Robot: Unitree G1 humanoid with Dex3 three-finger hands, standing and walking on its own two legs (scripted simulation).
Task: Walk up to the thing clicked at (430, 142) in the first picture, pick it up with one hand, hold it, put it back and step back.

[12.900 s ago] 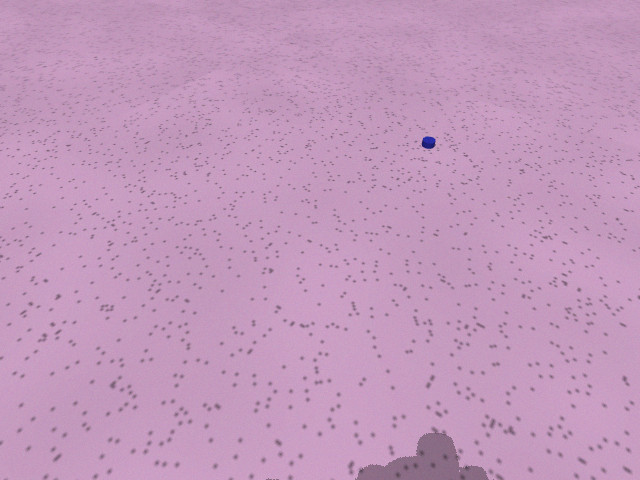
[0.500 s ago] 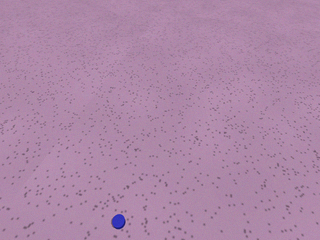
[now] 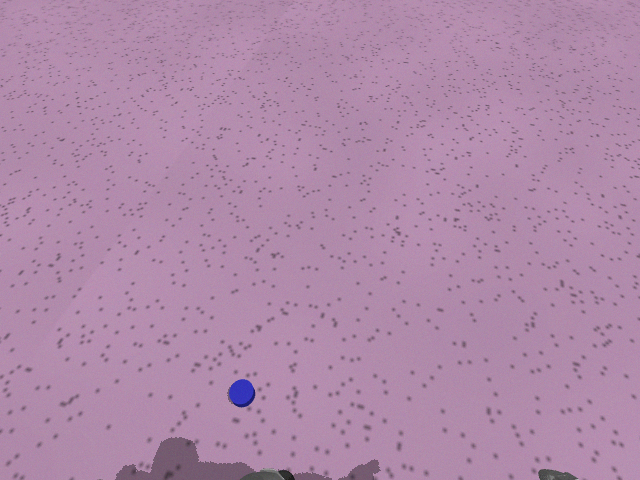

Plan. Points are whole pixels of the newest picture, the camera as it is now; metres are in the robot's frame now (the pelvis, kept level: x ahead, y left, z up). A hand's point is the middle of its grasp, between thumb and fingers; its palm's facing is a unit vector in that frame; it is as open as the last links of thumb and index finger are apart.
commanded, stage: walk up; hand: left
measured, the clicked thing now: (242, 393) +0.43 +0.26 -0.74
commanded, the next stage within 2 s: none
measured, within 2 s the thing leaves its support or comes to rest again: neither
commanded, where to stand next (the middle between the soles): +0.05 +0.01 m, yaw +0 degrees
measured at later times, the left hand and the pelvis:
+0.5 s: hand out of the picture +0.00 +0.28 -0.15, palm faces +0.10 -0.93 -0.36, open 7.4 cm; pelvis +0.00 +0.01 +0.01, yaw +5 degrees
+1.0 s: hand out of the picture +0.08 +0.30 -0.13, palm faces +0.04 -0.87 -0.50, open 7.4 cm; pelvis -0.01 +0.01 -0.02, yaw +5 degrees
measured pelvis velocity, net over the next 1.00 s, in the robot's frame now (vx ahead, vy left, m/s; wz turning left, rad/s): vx -0.01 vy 0.01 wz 0.08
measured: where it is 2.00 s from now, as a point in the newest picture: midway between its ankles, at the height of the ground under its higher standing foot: outside the picture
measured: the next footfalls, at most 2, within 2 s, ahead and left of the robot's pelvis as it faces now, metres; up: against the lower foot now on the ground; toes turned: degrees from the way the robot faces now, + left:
left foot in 0.40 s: +0.00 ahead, +0.14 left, +0.00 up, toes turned +5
right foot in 0.72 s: +0.15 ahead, -0.15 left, +0.00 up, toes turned +3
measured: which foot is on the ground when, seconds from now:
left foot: down 0.00-0.06, up 0.08-0.38, down 0.40-0.74, up 0.76-1.00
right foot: down 0.00-0.42, up 0.44-0.70, down 0.72-1.00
